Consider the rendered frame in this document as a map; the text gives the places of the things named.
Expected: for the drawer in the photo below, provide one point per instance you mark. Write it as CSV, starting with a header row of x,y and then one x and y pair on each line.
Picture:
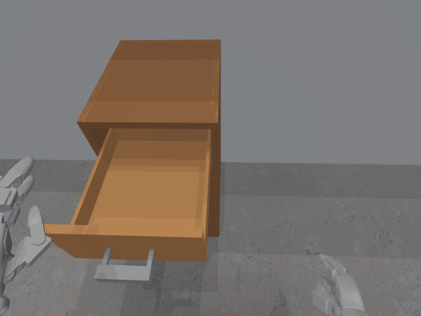
x,y
149,189

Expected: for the cabinet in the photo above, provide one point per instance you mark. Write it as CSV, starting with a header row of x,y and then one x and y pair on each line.
x,y
161,84

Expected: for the robot right hand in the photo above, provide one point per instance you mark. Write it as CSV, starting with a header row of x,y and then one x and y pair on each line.
x,y
341,294

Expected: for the handle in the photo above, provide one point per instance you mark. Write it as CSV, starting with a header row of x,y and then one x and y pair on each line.
x,y
125,273

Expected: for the robot left hand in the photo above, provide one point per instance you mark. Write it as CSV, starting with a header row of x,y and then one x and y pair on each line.
x,y
14,187

